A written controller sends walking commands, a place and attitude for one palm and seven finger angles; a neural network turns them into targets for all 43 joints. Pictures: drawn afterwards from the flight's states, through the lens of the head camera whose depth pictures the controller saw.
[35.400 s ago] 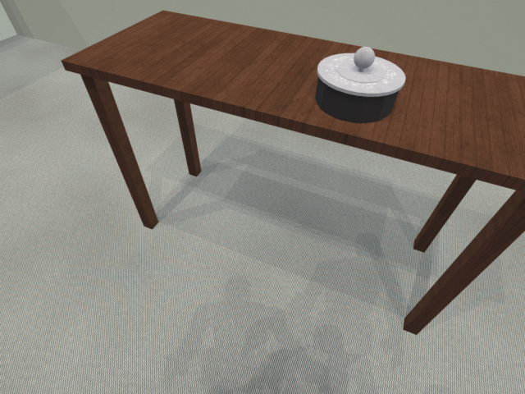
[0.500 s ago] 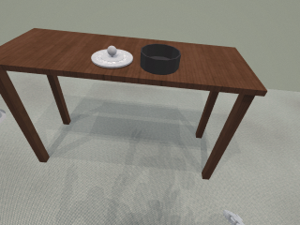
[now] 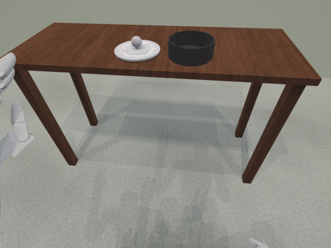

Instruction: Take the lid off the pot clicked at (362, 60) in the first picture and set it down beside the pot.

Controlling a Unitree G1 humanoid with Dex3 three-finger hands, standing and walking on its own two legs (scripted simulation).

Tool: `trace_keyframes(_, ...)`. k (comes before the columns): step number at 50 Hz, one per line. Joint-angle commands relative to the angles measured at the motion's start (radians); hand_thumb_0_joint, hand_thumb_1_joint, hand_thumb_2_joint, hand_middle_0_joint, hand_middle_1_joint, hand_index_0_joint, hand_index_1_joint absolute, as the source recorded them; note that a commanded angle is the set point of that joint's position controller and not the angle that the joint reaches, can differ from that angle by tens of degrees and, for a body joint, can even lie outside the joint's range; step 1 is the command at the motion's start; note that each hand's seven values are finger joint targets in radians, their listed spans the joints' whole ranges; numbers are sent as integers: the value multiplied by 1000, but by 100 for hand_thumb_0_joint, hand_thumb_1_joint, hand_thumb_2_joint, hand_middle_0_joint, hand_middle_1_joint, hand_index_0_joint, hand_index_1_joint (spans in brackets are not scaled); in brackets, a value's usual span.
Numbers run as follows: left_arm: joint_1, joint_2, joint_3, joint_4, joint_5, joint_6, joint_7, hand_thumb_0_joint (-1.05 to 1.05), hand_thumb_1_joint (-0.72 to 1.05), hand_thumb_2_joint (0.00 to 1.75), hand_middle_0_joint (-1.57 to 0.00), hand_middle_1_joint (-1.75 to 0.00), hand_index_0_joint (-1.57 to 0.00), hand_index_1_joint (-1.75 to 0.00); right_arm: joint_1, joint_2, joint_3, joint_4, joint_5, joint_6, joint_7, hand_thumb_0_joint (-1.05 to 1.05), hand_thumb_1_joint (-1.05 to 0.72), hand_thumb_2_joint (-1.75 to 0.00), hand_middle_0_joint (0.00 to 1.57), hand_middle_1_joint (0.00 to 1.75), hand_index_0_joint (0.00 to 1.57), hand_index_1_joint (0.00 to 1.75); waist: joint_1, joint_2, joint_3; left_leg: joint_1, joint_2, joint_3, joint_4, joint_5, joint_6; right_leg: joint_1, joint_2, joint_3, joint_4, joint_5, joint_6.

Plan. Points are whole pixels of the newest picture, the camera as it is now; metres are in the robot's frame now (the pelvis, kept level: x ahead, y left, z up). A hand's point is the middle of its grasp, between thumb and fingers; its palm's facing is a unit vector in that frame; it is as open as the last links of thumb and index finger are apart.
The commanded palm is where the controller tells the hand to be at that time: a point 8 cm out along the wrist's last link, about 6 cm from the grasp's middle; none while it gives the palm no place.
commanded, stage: stop stepping back and stand still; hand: left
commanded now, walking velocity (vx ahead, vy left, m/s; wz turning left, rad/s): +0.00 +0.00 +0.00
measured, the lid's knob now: (136, 41) +0.90 +0.18 +0.12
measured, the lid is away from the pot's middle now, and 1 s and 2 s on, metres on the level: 0.24 0.24 0.24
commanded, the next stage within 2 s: let the arm hang, fingers relaxed in 1.04 s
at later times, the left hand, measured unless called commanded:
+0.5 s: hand out of the picture +0.01 +0.18 -0.15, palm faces +0.05 -0.97 -0.25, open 7.2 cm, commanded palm none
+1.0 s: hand (119, 247) +0.17 +0.15 -0.15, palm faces +0.01 -0.98 -0.20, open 7.3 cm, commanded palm none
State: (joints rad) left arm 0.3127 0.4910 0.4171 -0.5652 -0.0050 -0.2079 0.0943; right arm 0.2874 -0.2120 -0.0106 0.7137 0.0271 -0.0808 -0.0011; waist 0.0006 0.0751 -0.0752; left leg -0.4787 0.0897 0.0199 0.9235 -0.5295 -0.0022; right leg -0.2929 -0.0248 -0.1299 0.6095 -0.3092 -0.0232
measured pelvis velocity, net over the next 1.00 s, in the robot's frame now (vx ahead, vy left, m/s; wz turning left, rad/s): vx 0.10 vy -0.02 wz -0.03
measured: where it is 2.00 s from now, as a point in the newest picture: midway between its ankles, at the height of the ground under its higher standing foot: outside the picture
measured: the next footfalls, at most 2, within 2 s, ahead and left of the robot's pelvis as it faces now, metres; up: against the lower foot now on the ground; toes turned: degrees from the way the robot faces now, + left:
left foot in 0.52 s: +0.09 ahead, +0.10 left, +0.00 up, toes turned +3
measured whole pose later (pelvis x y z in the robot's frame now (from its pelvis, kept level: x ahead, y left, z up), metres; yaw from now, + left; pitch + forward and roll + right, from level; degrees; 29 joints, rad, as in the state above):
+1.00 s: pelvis +0.10 -0.02 +0.02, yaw -1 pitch +0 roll +0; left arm 0.17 0.15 0.04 1.06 0.00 -0.02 0.04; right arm 0.30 -0.12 -0.06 1.07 -0.01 0.00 -0.05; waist -0.03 0.00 0.04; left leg -0.14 0.03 0.07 0.47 -0.32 -0.01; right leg -0.15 0.03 0.00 0.47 -0.32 -0.03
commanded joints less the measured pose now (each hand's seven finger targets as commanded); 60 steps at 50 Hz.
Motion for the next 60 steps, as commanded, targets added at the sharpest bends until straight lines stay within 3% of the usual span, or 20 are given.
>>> trace_keyframes(1,28,-143,-267,624,47,218,-74,0,90,90,-20,-30,-20,-30,-8,-144,-50,-94,-6,32,25,0,-90,-90,20,30,20,30,-47,-408,35,-64,29,-13,71,-32,17,-73,-272,188,-123,26,-151)
trace_keyframes(4,-61,-134,-312,779,37,236,-87,0,90,90,-20,-30,-20,-30,33,-140,-54,-88,-40,81,27,0,-90,-90,20,30,20,30,-96,-359,172,216,-44,45,-222,117,41,-313,-193,115,-42,-149,-66)
trace_keyframes(6,-74,-205,-330,887,36,244,-101,0,90,90,-20,-30,-20,-30,69,-228,-79,-58,-74,78,18,0,-90,-90,20,30,20,30,-84,72,275,182,185,-365,-539,89,161,-447,21,0,273,-277,41)
trace_keyframes(7,-137,-192,-331,924,22,233,-103,0,90,90,-20,-30,-20,-30,84,-263,-94,-42,-85,64,5,0,-90,-90,20,30,20,30,-90,108,266,153,290,-548,-672,152,244,-420,12,85,451,-297,38)
trace_keyframes(8,-163,-167,-324,953,14,221,-108,0,90,90,-20,-30,-20,-30,35,-289,-100,-53,-84,62,-5,0,-90,-90,20,30,20,30,-63,-11,222,109,294,-488,-650,246,247,-319,-47,173,463,-269,29)
trace_keyframes(11,47,-152,-327,1202,20,205,-116,0,90,90,-20,-30,-20,-30,-117,-208,-70,-26,-70,55,-14,0,-90,-90,20,30,20,30,67,200,77,-84,97,-127,-410,238,61,99,-22,145,95,-93,16)
trace_keyframes(12,144,-69,-310,1283,25,190,-109,0,90,90,-20,-30,-20,-30,-103,-119,-55,-14,-55,57,-16,0,-90,-90,20,30,20,30,87,-65,38,-124,-65,49,-95,194,-4,161,-129,375,-83,89,-17)
trace_keyframes(13,199,-9,-302,1339,22,171,-93,0,90,90,-20,-30,-20,-30,-100,-51,-50,-23,-38,59,-18,0,-90,-90,20,30,20,30,81,-225,49,-247,-121,62,148,-99,-27,206,-344,706,-255,347,-83)
trace_keyframes(15,79,-128,-321,1373,32,156,-68,0,90,90,-20,-30,-20,-30,-14,-48,-70,30,-48,72,-21,0,-90,-90,20,30,20,30,-14,-153,84,-175,-46,-56,247,-2,-17,139,-301,607,-255,610,-72)
trace_keyframes(19,42,-186,-333,1449,30,165,-50,0,90,90,-20,-30,-20,-30,32,-13,-62,101,-40,75,-17,0,-90,-90,20,30,20,30,-26,-137,8,-89,-38,-13,66,15,-9,264,-237,367,-189,740,-177)
trace_keyframes(23,54,-220,-344,1531,23,181,-52,0,90,90,-20,-30,-20,-30,77,22,-47,162,-32,68,-18,0,-90,-90,20,30,20,30,-35,-212,47,143,-77,48,-386,236,18,250,-149,236,-147,728,-102)
trace_keyframes(24,54,-231,-348,1542,13,183,-52,0,90,90,-20,-30,-20,-30,125,14,-47,186,-31,62,-20,0,-90,-90,20,30,20,30,-51,-162,25,270,-60,19,-509,459,33,202,-113,200,-83,654,-57)
trace_keyframes(26,110,-292,-371,1545,-2,193,-52,0,90,90,-20,-30,-20,-30,148,-93,-61,199,-38,55,-39,0,-90,-90,20,30,20,30,-27,151,-25,532,238,-284,-516,1007,185,-93,-6,104,81,-86,30)
trace_keyframes(27,89,-295,-380,1562,1,197,-46,0,90,90,-20,-30,-20,-30,162,-93,-60,209,-46,69,-47,0,-90,-90,20,30,20,30,-49,102,-9,523,271,-273,-527,1082,247,-93,12,143,162,-298,25)
trace_keyframes(30,10,-283,-378,1579,1,205,-56,0,90,90,-20,-30,-20,-30,124,-47,-47,243,-46,68,-56,0,-90,-90,20,30,20,30,-37,145,60,476,209,-214,-538,1091,224,-120,-9,154,169,-223,27)
trace_keyframes(32,15,-296,-380,1596,8,203,-63,0,90,90,-20,-30,-20,-30,96,-36,-53,256,-45,71,-56,0,-90,-90,20,30,20,30,-16,38,50,439,165,-129,-495,1053,173,-4,-4,128,0,-92,25)
trace_keyframes(35,65,-241,-370,1632,17,182,-51,0,90,90,-20,-30,-20,-30,46,-3,-56,246,-24,71,-45,0,-90,-90,20,30,20,30,1,-230,48,258,-8,6,-410,500,27,207,-116,287,-225,499,-22)
trace_keyframes(37,-32,-204,-375,1617,14,188,-54,0,90,90,-20,-30,-20,-30,65,25,-56,272,-27,83,-32,0,-90,-90,20,30,20,30,-36,-159,155,271,-57,16,-453,214,10,61,-189,338,-297,233,-83)
trace_keyframes(44,-23,-232,-360,1624,8,181,-43,0,90,90,-20,-30,-20,-30,91,15,-55,323,-36,64,-43,0,-90,-90,20,30,20,30,-11,-70,47,354,13,6,-468,671,25,207,-81,213,-165,605,-28)
trace_keyframes(60,-48,-260,-364,1633,11,193,-46,0,90,90,-20,-30,-20,-30,102,30,-57,347,-39,78,-48,0,-90,-90,20,30,20,30,-18,-71,133,350,16,-15,-520,494,38,139,-57,203,-234,348,-23)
